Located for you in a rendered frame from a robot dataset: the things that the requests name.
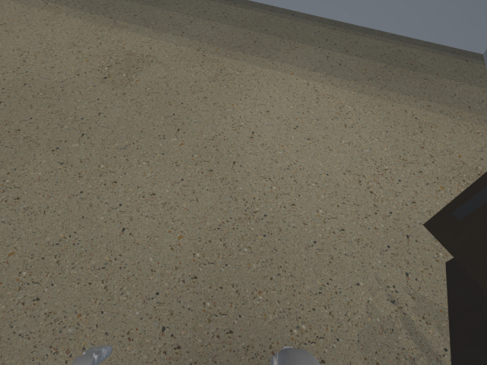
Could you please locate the handle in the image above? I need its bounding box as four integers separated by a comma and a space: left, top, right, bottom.
451, 186, 487, 221

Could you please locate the left robot hand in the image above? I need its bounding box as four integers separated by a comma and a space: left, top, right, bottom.
71, 345, 113, 365

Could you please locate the cupboard door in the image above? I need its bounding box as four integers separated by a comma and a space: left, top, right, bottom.
423, 172, 487, 292

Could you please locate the right robot thigh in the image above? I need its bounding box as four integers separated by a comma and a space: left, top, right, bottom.
271, 348, 321, 365

